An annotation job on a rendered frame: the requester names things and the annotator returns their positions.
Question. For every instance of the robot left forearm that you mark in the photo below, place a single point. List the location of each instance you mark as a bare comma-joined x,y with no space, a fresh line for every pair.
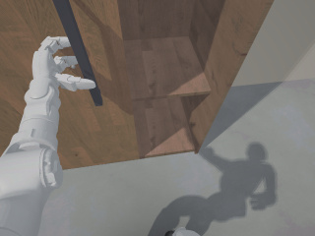
40,121

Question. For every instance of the robot right shin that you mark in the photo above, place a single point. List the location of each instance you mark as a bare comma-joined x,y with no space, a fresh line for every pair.
178,229

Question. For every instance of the robot left hand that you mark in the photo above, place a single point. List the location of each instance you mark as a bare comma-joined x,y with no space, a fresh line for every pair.
45,66

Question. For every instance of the wardrobe door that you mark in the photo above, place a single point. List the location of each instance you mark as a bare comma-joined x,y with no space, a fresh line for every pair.
87,135

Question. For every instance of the handle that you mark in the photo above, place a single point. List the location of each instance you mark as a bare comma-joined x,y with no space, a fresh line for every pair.
67,18

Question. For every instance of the robot left upper arm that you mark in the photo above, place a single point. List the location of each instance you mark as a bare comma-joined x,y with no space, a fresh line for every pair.
27,179

